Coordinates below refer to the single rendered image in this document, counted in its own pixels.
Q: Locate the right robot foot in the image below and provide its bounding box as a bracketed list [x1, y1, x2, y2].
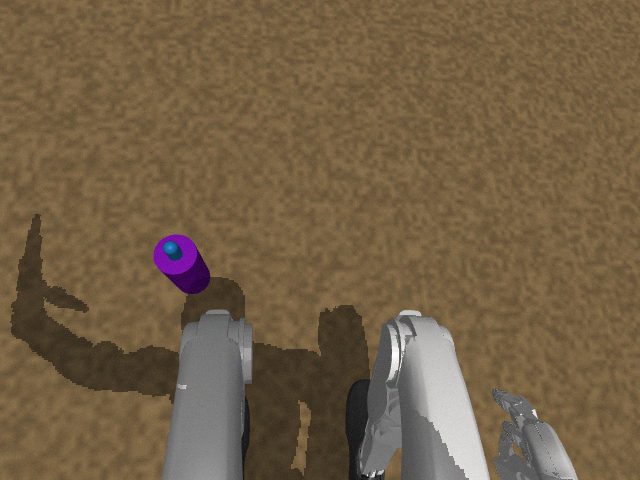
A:
[345, 379, 385, 480]

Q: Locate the bottle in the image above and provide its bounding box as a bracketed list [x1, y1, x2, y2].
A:
[153, 234, 210, 294]

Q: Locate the right robot hand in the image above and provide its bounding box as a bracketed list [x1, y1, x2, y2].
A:
[492, 388, 578, 480]

